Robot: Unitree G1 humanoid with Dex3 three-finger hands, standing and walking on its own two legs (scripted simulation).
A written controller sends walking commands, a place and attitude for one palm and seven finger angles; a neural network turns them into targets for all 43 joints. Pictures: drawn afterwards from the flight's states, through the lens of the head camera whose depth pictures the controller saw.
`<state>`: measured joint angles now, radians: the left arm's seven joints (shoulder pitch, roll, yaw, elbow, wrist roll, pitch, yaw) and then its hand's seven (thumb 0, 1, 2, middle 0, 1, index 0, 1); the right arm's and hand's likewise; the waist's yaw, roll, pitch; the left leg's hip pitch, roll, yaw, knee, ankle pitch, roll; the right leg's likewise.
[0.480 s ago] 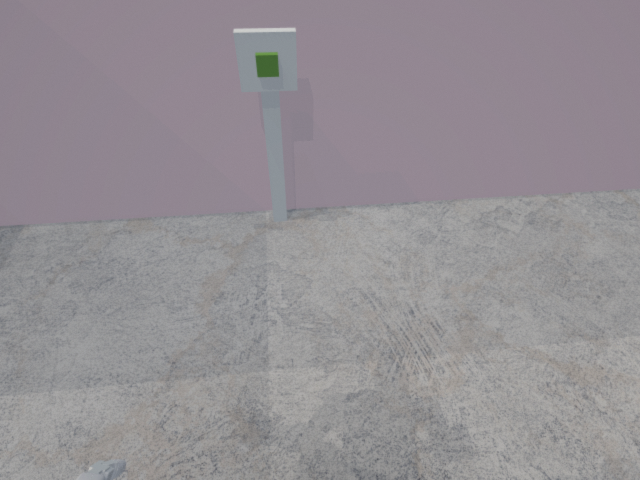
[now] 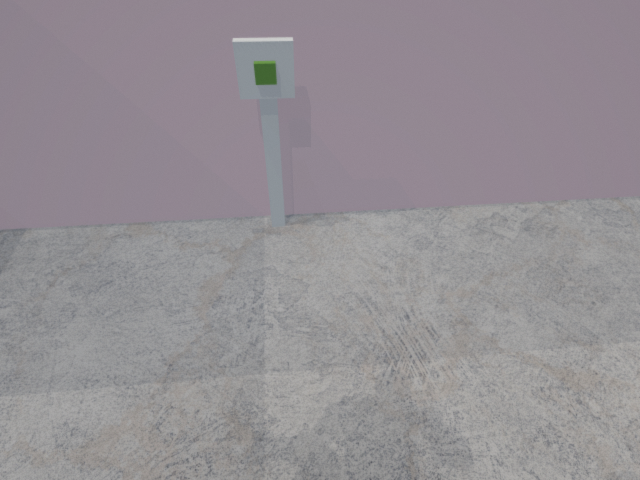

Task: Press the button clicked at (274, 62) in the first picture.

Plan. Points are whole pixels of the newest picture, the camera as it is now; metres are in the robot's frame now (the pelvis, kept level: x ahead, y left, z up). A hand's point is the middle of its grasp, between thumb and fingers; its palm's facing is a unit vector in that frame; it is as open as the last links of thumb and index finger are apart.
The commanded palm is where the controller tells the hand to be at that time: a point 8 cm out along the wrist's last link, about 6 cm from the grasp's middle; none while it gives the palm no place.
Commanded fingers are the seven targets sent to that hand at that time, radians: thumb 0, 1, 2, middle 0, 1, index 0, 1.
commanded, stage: stand and wait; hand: left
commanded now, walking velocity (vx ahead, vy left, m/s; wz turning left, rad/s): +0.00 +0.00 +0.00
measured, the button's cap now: (265, 72) +1.24 +0.24 -0.05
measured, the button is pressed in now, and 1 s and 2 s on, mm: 0 0 0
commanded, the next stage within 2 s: look at it before walking up in 0.40 s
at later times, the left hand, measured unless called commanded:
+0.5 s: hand out of the picture +0.07 +0.24 -0.15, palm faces -0.03 -0.94 -0.34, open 7.4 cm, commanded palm none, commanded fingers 0.00 0.90 0.90 -0.20 -0.30 -0.20 -0.30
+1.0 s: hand out of the picture +0.06 +0.24 -0.15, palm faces -0.03 -0.94 -0.33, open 7.4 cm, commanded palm none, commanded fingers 0.00 0.90 0.90 -0.20 -0.30 -0.20 -0.30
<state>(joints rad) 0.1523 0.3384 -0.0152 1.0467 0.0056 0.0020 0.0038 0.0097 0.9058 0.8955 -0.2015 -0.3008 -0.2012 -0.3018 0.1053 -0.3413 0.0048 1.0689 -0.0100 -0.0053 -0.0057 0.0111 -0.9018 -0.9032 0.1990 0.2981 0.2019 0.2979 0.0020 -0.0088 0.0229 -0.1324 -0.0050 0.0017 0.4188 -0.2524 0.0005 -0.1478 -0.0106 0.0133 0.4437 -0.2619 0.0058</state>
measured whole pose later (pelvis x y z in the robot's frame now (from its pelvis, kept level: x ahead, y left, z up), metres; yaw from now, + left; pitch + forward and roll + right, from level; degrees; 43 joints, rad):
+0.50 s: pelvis -0.02 -0.01 +0.00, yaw +0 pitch -2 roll +0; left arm 0.14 0.34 -0.01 1.08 0.01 -0.01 0.00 0.01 0.91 0.90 -0.20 -0.30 -0.20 -0.30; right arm 0.13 -0.34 0.01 1.12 -0.01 -0.01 0.00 0.01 -0.90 -0.90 0.20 0.30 0.20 0.30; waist -0.01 0.00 0.02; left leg -0.13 0.01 0.00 0.38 -0.21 -0.01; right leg -0.15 0.01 0.01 0.40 -0.22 -0.01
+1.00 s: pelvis -0.01 +0.00 +0.00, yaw +0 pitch -2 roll +0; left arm 0.15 0.35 -0.01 1.09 0.01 -0.01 0.00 0.01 0.91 0.90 -0.20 -0.30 -0.20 -0.30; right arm 0.12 -0.34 0.01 1.12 -0.01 -0.01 0.00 0.01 -0.90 -0.90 0.20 0.30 0.20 0.30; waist 0.00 -0.01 0.03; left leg -0.13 0.01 0.00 0.37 -0.20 -0.01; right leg -0.14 0.00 0.01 0.38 -0.21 0.00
